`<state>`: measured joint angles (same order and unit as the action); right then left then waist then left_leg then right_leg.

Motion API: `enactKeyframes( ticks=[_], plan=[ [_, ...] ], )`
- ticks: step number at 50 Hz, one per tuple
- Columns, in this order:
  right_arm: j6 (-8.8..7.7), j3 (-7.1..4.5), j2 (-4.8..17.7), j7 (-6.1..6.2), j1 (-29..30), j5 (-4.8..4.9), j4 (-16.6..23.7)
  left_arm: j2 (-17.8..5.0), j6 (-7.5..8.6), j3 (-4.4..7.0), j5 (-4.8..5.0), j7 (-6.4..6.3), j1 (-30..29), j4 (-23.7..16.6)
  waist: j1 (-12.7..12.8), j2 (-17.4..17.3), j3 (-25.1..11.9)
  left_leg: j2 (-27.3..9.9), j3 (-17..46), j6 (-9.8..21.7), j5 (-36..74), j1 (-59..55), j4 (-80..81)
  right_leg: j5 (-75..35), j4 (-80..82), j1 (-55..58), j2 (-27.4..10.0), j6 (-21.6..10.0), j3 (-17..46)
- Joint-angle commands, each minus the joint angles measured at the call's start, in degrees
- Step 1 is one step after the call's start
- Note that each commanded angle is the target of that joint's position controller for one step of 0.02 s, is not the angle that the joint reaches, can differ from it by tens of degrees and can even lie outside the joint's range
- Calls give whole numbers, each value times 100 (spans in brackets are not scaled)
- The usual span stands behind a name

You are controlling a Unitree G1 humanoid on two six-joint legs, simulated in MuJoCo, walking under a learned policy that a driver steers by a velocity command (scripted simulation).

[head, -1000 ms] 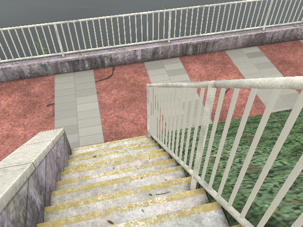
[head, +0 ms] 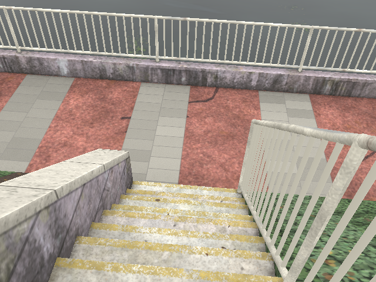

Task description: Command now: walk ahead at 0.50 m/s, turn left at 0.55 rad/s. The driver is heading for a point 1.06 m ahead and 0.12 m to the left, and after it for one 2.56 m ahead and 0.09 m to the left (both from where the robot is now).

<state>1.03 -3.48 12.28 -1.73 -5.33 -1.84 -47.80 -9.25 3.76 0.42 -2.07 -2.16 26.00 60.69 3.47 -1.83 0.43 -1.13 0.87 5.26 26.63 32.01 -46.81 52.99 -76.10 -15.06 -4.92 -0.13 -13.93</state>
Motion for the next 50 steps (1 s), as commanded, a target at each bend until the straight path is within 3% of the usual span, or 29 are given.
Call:
enactKeyframes(
  ticks=[1, 2, 3, 4, 5, 6, 7, 8, 10, 11, 13, 14, 19, 24, 26, 28, 29, 30, 31, 33, 35, 36, 39, 42, 43, 45, 47, 48, 50],
  plan=[
    [-34, -235, 767, 83, -1037, 207, -91, -1136, -94, 355, -188, -20, 197, -212, -404, 594, 666, -102, -107, 295, -2931, -964, 2495, -5607, 181, -29, -1058, -777, 1045],
    [-128, -322, 747, 99, -1857, 164, -422, -1143, -200, 419, -230, -141, 355, -93, -766, 222, 147, 124, -345, 322, -2595, -2421, 2678, -6310, -1499, -281, -945, -883, 949],
    [-162, -330, 794, 72, -2285, 82, -543, -968, -223, 447, -156, -122, 9, -242, -1217, -483, 180, -250, 404, 651, -1822, -3336, 2973, -3372, -4247, -1563, -87, -801, 592],
    [-237, -229, 1066, -44, -2525, 130, -802, -236, -220, 293, -184, -71, -303, -600, -836, -1412, 371, -560, 432, 461, 1950, -4056, 382, -346, -5734, -4003, 493, -700, 537],
    [-227, -126, 1093, -69, -2469, 301, -751, -380, -215, 274, -138, -20, 27, -1073, -344, -1033, -399, -949, 1450, 609, 2988, -4449, 42, -866, -4892, -4692, 254, -612, 1085],
    [-205, -156, 1052, -29, -2577, 309, -766, -658, -207, 326, -103, -12, -116, -1056, -532, -235, -727, -1324, 2202, 1148, 103, -4156, 722, -1406, -3930, -5001, 104, -520, 1522],
    [-195, -167, 1177, 79, -2528, 312, -694, -458, -234, 254, -123, -2, -444, -1102, -553, -868, -790, -1678, 3533, 1729, -3969, -3510, 1675, -1311, -3738, -5248, 103, -308, 1769],
    [-165, -91, 971, 95, -2307, 344, -560, -767, -326, 329, -186, 9, -1003, -1142, -545, -736, -423, -1472, 3874, 1643, -5512, -3116, 2048, -1657, -3546, -5429, 41, -200, 1814],
    [-298, 97, 612, 154, -2204, 118, -535, -728, -366, 316, -229, 11, -1312, -1038, -368, -206, 275, -1051, 3511, 1251, -5423, -1690, 1964, -3427, -2103, -5057, 5, 47, 1911],
    [-338, 200, 367, 281, -1923, 158, -425, -522, -426, 221, -169, 49, -1741, -1292, -196, 28, 598, -904, 3203, 1191, -4952, -637, 1912, -4312, -1109, -4716, 105, 385, 1761],
    [-382, 143, 690, 354, -1957, 73, -402, -455, -464, 201, -243, 43, -1190, -921, -20, -135, 155, -678, 3124, 1025, -3136, -210, 1632, -5105, -942, -3464, 252, 548, 1646],
    [-434, 202, 416, 409, -1939, 135, -575, -752, -367, 321, -122, 71, -1039, -868, 128, 20, 175, -260, 2689, 834, -3539, -263, 989, -6317, 273, -3344, 200, 476, 1867],
    [-481, 176, 400, 406, -2027, 289, -489, -617, -310, 200, -137, 152, -2010, -1345, -297, -374, 45, 169, 2836, 869, -4446, -413, 313, -7919, 2278, -2408, 552, 153, 1704],
    [-349, 209, 256, 390, -2084, 38, -326, -487, -161, 180, 48, 201, -2037, -1661, -656, -464, 504, 535, 2224, 855, -4420, -114, -809, -7699, 4077, -1044, 778, 62, 1347],
    [-248, 204, 312, 470, -2220, -93, -377, -484, -55, 206, 225, 206, -1727, -1624, -858, -567, 629, 519, 2265, 914, -3488, -627, -1334, -7254, 4979, -756, 643, -66, 1493],
    [-131, 222, 353, 525, -2014, -151, -538, -767, -37, 396, 270, 141, 221, -1022, -136, -500, 321, 550, 1963, 973, -1963, -732, -3109, -7656, 6195, 643, 153, -296, 1386],
    [-162, 167, 302, 432, -2316, -82, -501, -998, -73, 471, 202, 117, 480, -830, -343, 161, 248, 743, 1588, 824, -2736, -620, -4308, -7602, 7157, 1216, -173, -397, 1711],
    [-221, 132, 132, 335, -2441, 70, -479, -1091, -82, 474, 125, 173, 1252, -679, -235, 983, -305, 1352, 848, 573, -6763, 1040, -6655, -10631, 5570, 3087, -943, -743, 2244],
    [-254, 186, -55, 404, -2673, 242, -299, -1100, -104, 354, 85, 293, 1435, -683, -440, 1565, -739, 1343, 429, 413, -8576, 3209, -7955, -11663, 3246, 4671, -1494, -1058, 2609],
    [-224, 172, 381, 516, -1633, -25, -209, -973, -14, 262, 302, 412, 1670, -666, 78, 540, -553, 962, 649, 460, -7034, 4235, -7777, -9832, 4012, 3887, -1574, -1638, 2894],
    [-72, 213, 311, 497, -1037, -131, -167, -1138, 2, 244, 207, 218, 1254, -489, -157, 508, -17, 543, 809, 89, -6366, 3871, -7061, -7543, 4712, 1882, -1975, -2387, 3946],
    [-59, 216, 267, 505, -419, -188, -26, -978, 60, 118, 159, 167, 1061, -445, -189, 122, 629, 567, 1032, -131, -5247, 4244, -6162, -7055, 4509, 1178, -1484, -1992, 3474],
    [-17, 328, -78, 294, -779, -127, -300, -279, 125, -255, 269, 100, 155, -518, -896, 221, 443, 329, 258, -503, -2356, 956, -2136, -7737, 4686, -1625, -431, -930, 2060],
    [169, 237, -25, 309, -1909, -43, -1143, -1046, 156, -57, 377, 192, -131, -495, -1094, 1200, -371, 363, -209, -321, -1439, -1190, -2455, -8614, 4273, -1670, -395, -429, 1832],
    [119, 189, 211, 354, -1141, -37, -947, -847, 121, -91, 456, 118, 356, -295, -681, 1186, 133, 35, 273, -243, -1088, 174, -1816, -7577, 4122, -502, -351, -527, 2162],
    [31, 196, 217, 372, -165, -13, -768, -509, -88, -174, 250, -45, 1069, -21, -131, 1107, 719, -192, 450, -278, -1780, 1677, -947, -7141, 3736, 838, -489, -823, 2618],
    [-109, 216, 138, 278, 64, 69, -714, -460, -187, -186, -8, -68, 1233, 120, 37, 1231, 759, -310, 507, -371, -2461, 1584, -507, -7640, 3567, 1137, -629, -979, 2906],
    [-218, 149, 291, 271, 480, 103, -593, -602, -173, -116, -80, -93, 1523, 156, 392, 1040, 715, -151, 363, -433, -1886, 2103, -128, -6203, 3062, 1581, -378, -1122, 2929],
    [-347, 126, 304, 193, 1097, 242, -415, -73, -176, -292, -41, -107, 2271, 314, 868, 250, 742, -144, 359, -409, -2380, 2388, 634, -5365, 3021, 1829, -181, -1042, 3084]
  ],
)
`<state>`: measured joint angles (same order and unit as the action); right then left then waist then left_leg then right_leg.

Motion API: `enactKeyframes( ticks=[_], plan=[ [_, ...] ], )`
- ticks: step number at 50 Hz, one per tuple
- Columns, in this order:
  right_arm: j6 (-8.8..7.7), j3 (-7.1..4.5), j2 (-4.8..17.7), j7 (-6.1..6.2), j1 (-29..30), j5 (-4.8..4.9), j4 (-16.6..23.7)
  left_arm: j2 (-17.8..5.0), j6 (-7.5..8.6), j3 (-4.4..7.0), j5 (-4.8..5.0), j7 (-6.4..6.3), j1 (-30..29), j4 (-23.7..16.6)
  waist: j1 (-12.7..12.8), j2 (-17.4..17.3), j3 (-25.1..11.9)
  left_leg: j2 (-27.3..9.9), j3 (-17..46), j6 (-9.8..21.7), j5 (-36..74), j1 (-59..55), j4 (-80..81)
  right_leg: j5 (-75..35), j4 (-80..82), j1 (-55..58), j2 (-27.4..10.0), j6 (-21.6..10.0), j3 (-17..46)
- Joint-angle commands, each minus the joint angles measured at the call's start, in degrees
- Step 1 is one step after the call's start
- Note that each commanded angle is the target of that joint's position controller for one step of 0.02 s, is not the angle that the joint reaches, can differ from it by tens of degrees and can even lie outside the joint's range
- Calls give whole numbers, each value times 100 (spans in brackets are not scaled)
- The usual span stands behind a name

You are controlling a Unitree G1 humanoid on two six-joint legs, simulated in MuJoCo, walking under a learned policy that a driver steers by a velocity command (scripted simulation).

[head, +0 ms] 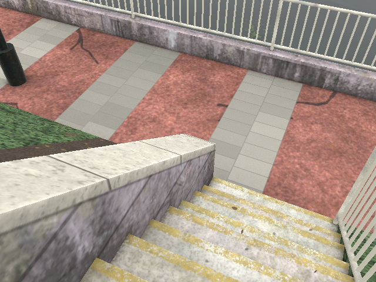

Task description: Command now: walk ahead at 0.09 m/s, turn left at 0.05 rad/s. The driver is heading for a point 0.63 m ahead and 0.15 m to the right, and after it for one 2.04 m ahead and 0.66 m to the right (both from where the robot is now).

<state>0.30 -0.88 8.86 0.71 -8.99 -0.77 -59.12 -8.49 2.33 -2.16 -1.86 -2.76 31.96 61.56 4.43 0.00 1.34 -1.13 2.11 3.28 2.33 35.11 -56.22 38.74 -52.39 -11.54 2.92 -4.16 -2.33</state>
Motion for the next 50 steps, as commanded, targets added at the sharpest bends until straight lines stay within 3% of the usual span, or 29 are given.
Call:
enactKeyframes(
  ticks=[1, 5, 10, 12, 14, 16, 17, 18, 19, 20, 22, 24, 27, 29, 32, 34, 36, 38, 39, 40, 41, 42, 43, 44, 46, 47, 48, 49, 50],
  plan=[
    [-271, -129, 454, -79, 1494, 220, 667, -184, -48, -73, -95, -47, 1706, 303, 700, -103, 655, -11, 198, -161, -164, 1965, 1577, -3661, 724, 1397, -982, -593, 1899],
    [-255, -127, 318, -1, 1421, 92, 568, -467, 42, -63, -167, -8, 1653, 569, 616, 181, 557, 239, -36, -215, -728, 1617, 1139, -4711, 564, 1504, -1010, -435, 1890],
    [-378, -81, 224, -1, 1798, 158, 808, -206, 226, -97, -82, -65, 1757, 751, 523, 135, 197, 430, -251, -462, -285, -140, 1234, -5477, 41, 470, -733, -146, 1796],
    [-387, -82, 373, 66, 645, 139, 461, -56, 295, -104, 76, -13, 917, 444, -363, -770, -331, -105, 69, -229, 1976, -3760, 1821, -3521, -742, -2572, -212, 558, 1084],
    [-287, -75, 451, 65, -271, 73, 162, -452, 436, 8, 103, 84, -377, -142, -1150, -1159, -763, -1274, 920, 374, 2136, -5051, 1936, 686, -640, -4123, -410, 740, 1040],
    [-169, -169, 714, 222, 272, -87, 412, -628, 480, 183, 5, 236, -404, -218, -865, -465, -555, -900, 372, 226, 405, -3449, 1685, -371, 315, -2833, -790, 636, 792],
    [-142, -210, 776, 309, 884, -14, 607, -363, 428, 188, -8, 280, 195, -128, -309, -172, -468, -703, -26, 58, -108, -2315, 1457, -1538, 858, -1687, -686, 531, 409],
    [-261, -289, 716, 387, 577, 40, 443, -474, 446, 319, 16, 286, 83, -167, -356, -305, -467, -328, -336, -183, -1995, -2426, 284, -2984, 1439, -2045, -844, 529, 775],
    [-270, -155, 411, 365, 895, 13, 614, -446, 417, 344, -9, 225, 470, 46, 129, 1113, 383, 167, -874, -373, -2428, -2312, -165, -2564, 1839, -2841, -486, 793, 547],
    [-323, -208, 497, 374, 1114, -47, 825, -287, 366, 356, -1, 117, 459, 124, 173, 1402, 810, 361, -877, -504, -2186, -1574, -184, -2883, 1321, -2548, -400, 684, 727],
    [-495, -316, 764, 328, 1308, -8, 822, -368, 217, 441, -174, -66, 461, -28, 539, 1080, 746, 372, -851, -497, -2083, -458, -589, -2882, 834, -1825, -441, 479, 920],
    [-623, -384, 899, 301, 1659, -209, 918, -889, 129, 610, -272, -244, 509, -227, 798, 1003, 516, 415, -664, -384, -2258, 1146, -874, -2996, 101, -631, -553, 266, 1649],
    [-745, -304, 810, 224, 2155, -310, 1236, -882, 63, 597, -244, -361, 1306, -136, 1261, 626, 536, 495, -451, -360, -2635, 2057, -957, -3249, -348, -203, -369, 142, 2205],
    [-841, -349, 1007, 246, 1011, -286, 929, -949, 157, 608, -297, -298, 645, -399, 557, 46, 559, 382, -230, -194, -2334, 549, -624, -2943, -1242, -1664, -51, 480, 1944],
    [-815, -443, 1282, 485, -2307, -229, 261, -1923, 575, 839, -441, -285, -3575, -1987, -2378, -2140, 197, -1162, 1332, 106, 603, -4634, -1183, 997, -2097, -7098, 94, 1104, 1684],
    [-613, -259, 760, 681, -2185, -349, 292, -1702, 688, 779, -11, -146, -3653, -2098, -1906, -351, 255, -775, 715, -141, -1599, -3483, -1600, -2366, -1, -6001, 336, 867, 1383],
    [-851, -276, 935, 668, -1097, -346, 531, -900, 587, 617, 215, 57, -2094, -1408, -937, 66, 763, -359, -27, 30, -1388, -1530, -2725, -3499, 1894, -3384, 415, 995, 396],
    [-904, -413, 1586, 521, 1309, -204, 1254, -680, 373, 679, 120, 8, 1857, -11, 1684, 1280, 0, 84, -704, -163, -5045, 3943, -5594, -6116, 1847, 3506, -240, -47, 595],
    [-870, -311, 1221, 362, 2026, -182, 1626, -778, 288, 637, 246, -76, 2437, -56, 2078, 582, -245, 249, -722, -212, -6009, 4995, -6595, -6731, 1417, 4088, -718, -428, 1131],
    [-1028, -64, 735, 252, 2811, -405, 2425, -794, 258, 487, 85, -317, 2597, -194, 2038, 26, -425, 157, -605, -188, -5684, 5712, -4552, -5260, 1297, 3925, -554, 52, 2027],
    [-942, 132, 460, 107, 2211, -212, 2647, -1448, 96, 622, -98, -347, 509, -801, 749, -151, -869, 451, -657, -245, -3744, 4512, -2743, -4012, 2059, 2817, -705, -120, 2359],
    [-707, 158, 452, 64, 1640, -192, 2720, -2176, -41, 818, -72, -413, -1154, -1432, -121, 1141, -1269, 368, -179, -387, -2278, 2577, -1296, -1683, 3189, 586, -1434, -598, 4142],
    [-502, 7, 930, 153, -28, -20, 1658, -2060, -55, 775, -253, -299, -2061, -1551, -908, 1720, -1414, 176, -93, -416, -1352, 1148, -2446, -2125, 2914, -402, -1601, -824, 4209],
    [-409, -53, 1342, 182, -767, -79, 1374, -1411, 102, 633, -134, -203, -2300, -1647, -1265, 1076, -868, -3, 291, -411, -222, 1061, -1282, -1302, 1774, -986, -1227, -602, 2971],
    [-350, 22, 1153, 54, -991, 23, 1281, -857, 276, 574, 147, -94, -2419, -1591, -1527, 414, -133, -147, -73, -588, 3076, -1629, 1208, 138, 426, -3553, -815, -633, 1969],
    [-325, -39, 1370, -35, -3037, -334, 591, -1074, 277, 565, 187, -49, -3087, -1576, -2234, 1198, -890, -188, -243, -365, 2670, -3740, 383, -803, -556, -4157, -233, -360, 1194],
    [-333, -64, 1499, -39, -4851, -518, -36, -1280, 211, 680, 173, -45, -4106, -1669, -3298, 673, -335, -375, -255, -122, 1375, -4851, 477, -593, -2080, -5345, 256, -156, 875],
    [-457, 3, 1268, -51, -4974, -576, -256, -964, 174, 598, 164, -12, -4331, -1837, -3270, -520, 742, -446, -207, -15, 968, -4208, 1619, 1264, -3615, -5995, 748, -93, 747],
    [-570, 174, 1000, 21, -4253, -511, 4, -564, 224, 492, 133, -80, -4245, -1870, -2596, -48, 1416, -731, 784, -4, 197, -2952, 2656, 1240, -4443, -5741, 1041, 100, 820]
  ],
)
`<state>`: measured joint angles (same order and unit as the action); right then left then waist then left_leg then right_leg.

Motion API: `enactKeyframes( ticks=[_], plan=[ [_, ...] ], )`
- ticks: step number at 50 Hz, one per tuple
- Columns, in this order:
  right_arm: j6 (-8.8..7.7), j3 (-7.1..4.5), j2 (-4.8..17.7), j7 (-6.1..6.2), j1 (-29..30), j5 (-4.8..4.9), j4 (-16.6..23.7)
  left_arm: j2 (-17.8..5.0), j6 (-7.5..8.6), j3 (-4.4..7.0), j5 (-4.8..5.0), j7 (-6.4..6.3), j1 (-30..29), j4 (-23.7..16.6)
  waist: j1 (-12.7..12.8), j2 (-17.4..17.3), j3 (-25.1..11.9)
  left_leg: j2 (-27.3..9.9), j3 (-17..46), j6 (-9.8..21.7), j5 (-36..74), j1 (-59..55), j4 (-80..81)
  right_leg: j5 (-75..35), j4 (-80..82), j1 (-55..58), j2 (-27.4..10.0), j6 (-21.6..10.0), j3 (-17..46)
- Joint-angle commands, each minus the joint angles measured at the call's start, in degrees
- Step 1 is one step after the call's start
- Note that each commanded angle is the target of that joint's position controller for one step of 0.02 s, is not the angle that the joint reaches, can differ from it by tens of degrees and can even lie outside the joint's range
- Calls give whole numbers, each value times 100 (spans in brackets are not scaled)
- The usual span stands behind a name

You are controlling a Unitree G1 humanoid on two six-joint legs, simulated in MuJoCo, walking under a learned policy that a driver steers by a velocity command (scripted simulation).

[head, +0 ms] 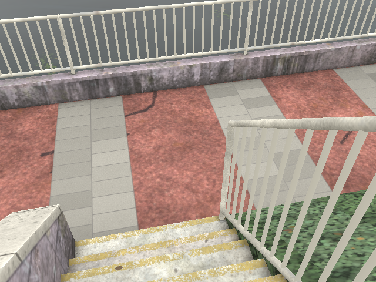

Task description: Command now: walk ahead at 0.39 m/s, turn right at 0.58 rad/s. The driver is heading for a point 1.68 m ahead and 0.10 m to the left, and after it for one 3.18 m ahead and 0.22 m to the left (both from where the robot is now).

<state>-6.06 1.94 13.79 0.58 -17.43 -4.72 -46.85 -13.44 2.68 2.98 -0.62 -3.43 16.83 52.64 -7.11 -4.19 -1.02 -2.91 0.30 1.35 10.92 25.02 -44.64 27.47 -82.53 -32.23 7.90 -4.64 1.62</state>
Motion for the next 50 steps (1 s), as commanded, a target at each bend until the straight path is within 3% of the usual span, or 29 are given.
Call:
enactKeyframes(
  ticks=[1, 2, 3, 4, 5, 6, 7, 8, 9, 10, 11, 12, 13, 14, 15, 16, 18, 19, 20, 22, 24, 25, 26, 27, 30, 31, 33, 42, 50],
  plan=[
    [-44, -19, 389, -67, -2660, 248, -942, -123, 150, -43, 37, -40, -2196, -865, -811, 614, 2011, -420, 876, -87, -1570, -1158, 1456, 1538, -1731, -3832, 587, 17, 306],
    [-73, -180, 994, 92, -1231, 382, -530, 545, -44, -250, -3, 142, -1101, -1298, 846, -1474, 1687, -1308, 3416, -229, -4779, 165, 3077, 2, -400, -3494, 363, 53, 176],
    [-199, 25, 332, 123, -122, 148, -22, -86, -83, -198, -234, 228, -1938, -1570, 451, -1701, 1538, -796, 2081, -87, -3887, 1240, 3165, -1690, -202, -2364, 336, 480, -309],
    [-321, 56, 173, 152, 76, 224, -7, -33, -147, -171, -294, 353, -2011, -1733, 531, -2280, 1144, -926, 2357, 215, -3963, 2252, 3232, -2696, -776, -1159, 200, 730, -521],
    [-338, 68, -98, 244, 1213, 526, 320, -85, -168, -193, -72, 396, -1606, -1902, 1322, -1777, 1860, -941, 2575, 397, -6515, 4937, 2372, -4521, 554, 178, -470, 797, 74],
    [-496, 296, -538, 193, 466, 643, 213, -91, -47, -370, 104, 546, -1175, -1644, 1116, -649, 1052, -472, 760, 205, -5132, 4049, 2128, -5975, 2402, 1605, -288, 853, -400],
    [-392, 51, 205, 86, -786, 562, -69, -199, -118, -259, -108, 582, -1151, -1131, 413, 349, 94, -195, -370, 90, -3661, 1512, 1291, -5002, 2520, 895, 156, 480, -419],
    [-246, -144, 867, -25, -2337, 381, -497, -297, -295, -98, -239, 558, -983, -819, -67, 334, -468, -410, -241, 212, -3210, 398, 469, -3690, -196, 52, 528, 277, -538],
    [-241, -314, 1499, -9, -1721, 253, -152, -181, -362, -109, -437, 571, -541, -1092, 494, -1092, -161, -998, 1599, 276, -5062, 1504, 2787, -1940, -2043, 41, 827, 535, -1664],
    [-145, -166, 1069, -131, -640, 45, 81, -75, -397, -236, -272, 510, 1008, -1047, 1337, -2061, -893, -547, -48, 154, -1583, 3117, 2710, -96, -2774, 2715, 770, 558, -2057],
    [-52, -146, 438, -193, 305, 54, 544, -346, -455, -177, -107, 395, 1640, -717, 1737, -458, -897, 201, -964, -64, 489, 3688, 1442, 675, -2236, 3652, 451, 257, -1566],
    [167, -172, 197, -62, 193, 429, 618, -550, -399, -237, 115, 385, 119, -1213, 1309, 1585, 335, 394, -464, -221, -131, 2477, -1228, 2889, 2861, 693, -770, -588, 1011],
    [321, -190, 171, 134, -344, 337, 921, -636, -251, -215, 241, 414, 93, -1120, 589, 2290, 1738, -121, 391, 21, -2170, 3801, -2416, 2321, 3617, -263, -2038, -1269, 3714],
    [239, -205, 253, 257, 162, 135, 1167, -164, -52, -317, 411, 351, 1032, -626, 782, 1585, 2114, -385, 1137, 236, -2261, 5196, -2048, -2419, 2891, 1333, -1864, -1023, 3685],
    [163, -195, 274, 381, -237, 231, 1554, -1570, 33, 116, 219, 168, 191, -806, 373, 3149, 1454, -814, 2081, 328, -1191, 6007, -1312, -1064, 4430, 1872, -3367, -1793, 5930],
    [89, -329, 724, 347, 43, 385, 1443, -1189, 132, 38, -119, -42, -1005, -949, -72, 2672, 1904, -1477, 2701, 307, 982, 4319, -868, 337, 4757, -146, -3032, -2016, 6326],
    [391, -522, 1146, 212, -2482, 678, 193, -49, 108, -262, 22, -200, -3851, -1234, -1978, 2471, 1065, -2172, 2699, 469, 3970, -400, -213, 470, 2631, -2753, -2206, -993, 3467],
    [635, -593, 1240, 102, -3530, 904, -529, 322, 12, -237, 163, -170, -4139, -1287, -2196, 2176, 664, -1664, 1900, 223, 4025, -2261, -809, 1892, 1568, -3670, -1767, -527, 1934],
    [861, -590, 1022, -62, -4264, 637, -1183, 316, -75, -256, 167, -127, -3767, -1145, -2256, 1360, 795, -1433, 1502, 194, 3575, -2689, -461, 2010, 248, -3471, -1418, -231, 1116],
    [783, -297, 351, -418, -4472, 532, -1754, 173, -231, -135, -212, -154, -2694, -960, -2034, -455, 1510, -1559, 1491, 698, 3070, -1848, 2645, 1972, -4100, -1722, 27, 258, -358],
    [547, 12, 333, -484, -3706, 637, -1670, 426, -404, -7, 15, -183, -1790, -840, -1321, -1649, 1456, -1403, 1545, 574, 5293, -2147, 2038, 3286, -6944, -2127, 1365, 420, -420],
    [517, 270, 6, -349, -4126, 742, -1998, 823, -429, -6, 149, -75, -1613, -913, -923, -1493, 1378, -1225, 1843, -576, 6720, -2171, 1268, 3322, -7344, -2750, 1319, 446, -255],
    [376, 252, -194, -138, -3588, 686, -2293, 1299, -460, -93, 42, 103, -311, -918, 763, -3285, 1276, -74, 1097, -1644, 6620, -2405, 507, 2552, -6342, -3556, 815, 188, -882],
    [245, 154, -58, -13, -2891, 791, -2061, 1346, -388, -202, -198, 204, -109, -933, 883, -4145, 1069, 82, 1859, -1482, 4544, -2321, 545, 2096, -5918, -4359, 322, 283, -1196],
    [94, 154, -301, 81, -2392, 531, -1862, 1607, -516, -502, -367, 357, -847, -987, 811, -2303, 751, -63, 3360, -826, 588, -516, 1558, 362, -5086, -4133, -210, 521, -1126],
    [73, 38, 28, 176, -2413, 424, -1826, 1477, -510, -545, -246, 419, -1333, -1173, 694, -1879, 252, -706, 4762, -431, -1413, -903, 2099, 331, -4580, -4311, -247, 617, -627],
    [168, 2, 31, 173, -2556, 510, -1805, 765, -731, -338, -220, 283, -2010, -800, 361, -716, 330, -443, 4427, -850, -3420, -869, 2554, -224, -4548, -4079, -140, 780, -560],
    [312, 7, -1195, 173, -3786, 675, -2478, 889, -490, -449, -168, 146, -2529, -507, -258, -316, 605, 242, 3336, -613, -1908, -2198, 2347, -1139, -1273, -3864, -147, 789, -645],
    [565, -244, -732, 226, -2430, 502, -2000, 111, -252, -285, -46, 120, -899, -47, 475, -994, 269, 515, 2767, -1516, 3037, -2683, 2773, -1852, 2289, -428, 47, 195, -566]
  ],
)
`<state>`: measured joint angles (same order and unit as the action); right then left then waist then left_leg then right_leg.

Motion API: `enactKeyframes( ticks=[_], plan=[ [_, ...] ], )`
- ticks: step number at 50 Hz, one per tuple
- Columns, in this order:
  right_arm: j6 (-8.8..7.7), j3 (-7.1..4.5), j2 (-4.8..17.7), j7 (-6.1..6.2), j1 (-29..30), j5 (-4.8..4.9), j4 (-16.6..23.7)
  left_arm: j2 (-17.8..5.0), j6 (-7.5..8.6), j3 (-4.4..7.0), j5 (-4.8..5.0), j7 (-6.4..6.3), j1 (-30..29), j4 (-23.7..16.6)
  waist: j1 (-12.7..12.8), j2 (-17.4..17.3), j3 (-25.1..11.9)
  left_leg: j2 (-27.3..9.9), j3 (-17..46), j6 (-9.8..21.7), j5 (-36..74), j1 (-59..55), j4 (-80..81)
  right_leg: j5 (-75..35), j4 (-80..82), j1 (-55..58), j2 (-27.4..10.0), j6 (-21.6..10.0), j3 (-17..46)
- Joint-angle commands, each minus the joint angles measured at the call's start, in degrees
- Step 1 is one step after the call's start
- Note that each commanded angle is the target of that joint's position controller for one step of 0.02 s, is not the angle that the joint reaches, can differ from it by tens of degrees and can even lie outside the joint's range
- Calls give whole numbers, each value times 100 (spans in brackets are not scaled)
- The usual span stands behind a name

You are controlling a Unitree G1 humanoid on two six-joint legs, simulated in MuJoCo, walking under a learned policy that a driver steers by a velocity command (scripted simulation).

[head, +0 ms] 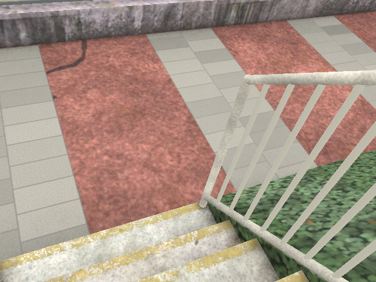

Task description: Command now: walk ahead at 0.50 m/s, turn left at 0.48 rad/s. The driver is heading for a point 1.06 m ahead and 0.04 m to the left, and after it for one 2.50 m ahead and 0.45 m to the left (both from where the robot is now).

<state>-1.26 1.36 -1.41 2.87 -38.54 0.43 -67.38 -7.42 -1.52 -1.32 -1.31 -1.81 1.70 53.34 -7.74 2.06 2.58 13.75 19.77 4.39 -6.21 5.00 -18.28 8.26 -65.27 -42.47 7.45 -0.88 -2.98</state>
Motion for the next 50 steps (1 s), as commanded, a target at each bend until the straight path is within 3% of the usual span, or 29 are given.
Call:
enactKeyframes(
  ticks=[1, 3, 4, 5, 6, 7, 8, 10, 13, 14, 15, 17, 19, 21, 23, 24, 25, 26, 28, 29, 31, 33, 34, 35, 37, 39, 40, 43, 50],
  plan=[
    [146, -264, 945, 9, 209, 11, 267, -518, 245, 156, -24, -34, 1339, 93, 910, -1400, -69, -1057, 580, -2225, 6085, 192, -108, 425, 924, 1743, 101, -323, -263],
    [319, -617, 1816, -10, 2580, 180, 813, -1351, 333, 603, 136, -112, 4918, 1002, 3135, -695, -131, 22, -407, -3649, 7389, 4513, -3446, 1218, 1590, 6846, -260, -1112, -591],
    [383, -636, 1538, 31, 2498, 401, 975, -1209, 350, 692, 280, -187, 3500, 757, 2900, 3899, -511, 154, 14, -2605, -3038, 5538, -8668, -230, 2155, 6241, -2219, -1592, 993],
    [209, -512, 1773, 13, 2185, 84, 2011, -372, 343, 315, 144, -203, 464, -506, 1084, 2107, -550, -1059, 482, -1060, -3805, 4411, -8624, -130, 3264, 3606, -2738, -892, 1400],
    [333, -722, 1700, -107, 382, 228, 1605, -411, 711, 342, -63, -174, -847, -995, -336, 2146, -320, -2128, 1397, -625, -4744, 4894, -9306, -1684, 2859, 3487, -5012, -1743, 3822],
    [330, -648, 1658, -104, 54, -258, 1334, -162, 940, 277, 191, -79, -753, -1015, -567, 11, -50, -2096, 939, -288, -3497, 5496, -7938, -1850, 3350, 4044, -4489, -1533, 3045],
    [473, -631, 1386, -101, 224, -355, 1399, -662, 1200, 489, -49, -80, -365, -667, -333, 1025, 341, -2099, 1409, -340, -5043, 7189, -8166, -2535, 2850, 5423, -5173, -1908, 3420],
    [270, -526, 1595, -142, 1598, -566, 1668, -913, 1272, 637, -128, -123, 1899, -409, 887, -114, -153, -2164, 1050, -204, -4589, 8265, -7265, -3200, 1765, 6748, -5288, -2280, 3495],
    [-226, -606, 1878, -269, 2738, -76, 2156, -1661, 742, 721, -261, -281, 1957, -696, 1112, -1616, -640, -2097, -498, 246, -2822, 4911, -4899, -2294, 691, 3651, -4901, -998, 1622],
    [-190, -544, 1781, -233, 1766, 144, 1893, -1871, 614, 761, -312, -128, 1026, -1001, 480, -1921, -1149, -1515, -768, 719, -2904, 2519, -4117, -1359, -577, 1889, -3886, -289, 405],
    [6, -542, 2004, -212, 811, 283, 1574, -1764, 551, 737, -298, 78, 530, -958, -330, -4119, -1432, -1278, -54, 642, 1069, -442, -2821, 2092, -3804, -893, -1587, 354, -1208],
    [240, -588, 2318, -21, -728, 966, 1433, -1514, 422, 530, -669, 354, 240, -920, -1141, -2842, -1066, -1784, 2311, -771, 4863, -1581, -1577, 4461, -5121, -3444, -899, 674, 122],
    [361, -492, 2422, 313, -647, 294, 1205, -1100, 211, 329, -459, 299, 147, -889, -296, -685, 231, -1788, 2241, -1464, 3935, -382, -1702, 3471, -3837, -3772, -441, 656, 249],
    [291, -536, 2852, 177, 1915, -160, 2100, -1204, 11, 302, -443, 13, 1967, -143, 1237, -1174, 760, -611, -132, -3047, 3807, 2076, -1982, 2383, -1853, -838, -80, 316, -475],
    [87, -537, 2611, 79, 4342, 0, 2583, -1881, 168, 642, -374, -251, 4908, 779, 2967, -1220, 737, -196, -1221, -3993, 3535, 6112, -3609, 1224, 209, 4007, -79, 9, -255],
    [7, -607, 2903, 122, 5786, 402, 2869, -2220, 294, 803, -67, -328, 6425, 1166, 4364, 596, -54, 275, -2078, -3935, 853, 7954, -7945, -347, 1336, 6635, -978, -907, 111],
    [228, -451, 2500, 246, 6025, 467, 3062, -1280, 356, 581, 721, -430, 5636, 1063, 4271, 4103, -1092, -417, -568, -2053, -5846, 7404, -11627, -568, 2049, 6015, -2386, -1274, 2258],
    [51, -164, 1936, 352, 5838, -2, 3421, -345, 393, 98, 307, -169, 3944, 371, 3318, 3077, -246, -551, -567, -763, -7553, 5783, -11200, -4699, 3228, 3598, -1204, -568, 594],
    [-75, -66, 2298, 58, 3860, 249, 3209, -1112, 607, 18, 172, -3, 791, -1145, 820, -594, -496, -1937, 127, 324, -6002, 2087, -5402, -3047, 2557, 228, -707, 699, 506],
    [-40, -153, 2075, -76, 2917, -71, 2799, -1459, 694, 169, 120, -164, 1096, -1136, 335, -1163, -371, -1821, -148, -36, -3529, 1061, -4622, -12, 1605, -790, -471, 571, 620],
    [209, 57, 1328, -576, 1688, -24, 2187, -1153, 559, 266, 115, -326, 1496, -1351, 101, 82, -157, -1918, -1692, -496, 3375, -185, -1841, 2725, 1122, -1131, -463, -51, 932],
    [297, 54, 1511, -631, 310, -312, 1859, -1134, 432, 270, 286, -187, 778, -1540, -742, 578, -410, -1765, -2308, -539, 3244, -1908, -3471, 3627, -120, -2530, -249, -237, 1470],
    [304, 141, 1516, -514, 312, -612, 1853, -910, 185, 211, 290, -38, -909, -2240, -1289, 433, 1062, -2050, -2145, -615, -1780, 1156, -3344, 3068, -1316, -2150, 374, -101, 1222],
    [128, 294, 1804, -429, 2068, -408, 2616, -586, 109, 252, 482, 112, 855, -2023, 324, -125, 388, -2896, -965, -833, 349, -144, -2350, 2795, -1119, -2736, 405, 341, 1613],
    [-53, 77, 2333, -291, 2339, -263, 2657, -696, -186, 339, 322, 136, 1936, -1499, 923, 146, -40, -3382, -906, -972, -1287, 1891, -990, 295, -2009, -436, 116, 346, 1750],
    [-384, -523, 3506, -22, 3881, 13, 2582, -326, -171, 164, -83, 68, 1812, -2416, 1996, -3651, 81, -4537, 953, -377, -4055, 2331, -331, -1400, -1371, -1932, -663, 125, 2705],
    [-484, -303, 2818, -9, 4663, -81, 2979, -919, -104, 295, -173, -24, 1288, -2157, 1680, -3948, 355, -3814, 223, -793, -4504, 3496, -442, -1922, -702, -1209, -410, 80, 2502],
    [-560, 104, 1953, 142, 4231, -145, 2713, -1457, 72, 566, -161, 176, 924, -1885, 1675, -2165, 611, -3193, -953, -582, -4784, 4303, -1659, -3621, -57, 112, -213, -147, 1347],
    [-207, -277, 1937, 279, 2368, -309, 1849, -1072, 474, 434, 6, 388, 2104, -885, 1037, -828, 535, -2425, -2571, -186, -340, 1515, -5385, -1891, 4835, 2467, -996, -793, 379]
  ],
)
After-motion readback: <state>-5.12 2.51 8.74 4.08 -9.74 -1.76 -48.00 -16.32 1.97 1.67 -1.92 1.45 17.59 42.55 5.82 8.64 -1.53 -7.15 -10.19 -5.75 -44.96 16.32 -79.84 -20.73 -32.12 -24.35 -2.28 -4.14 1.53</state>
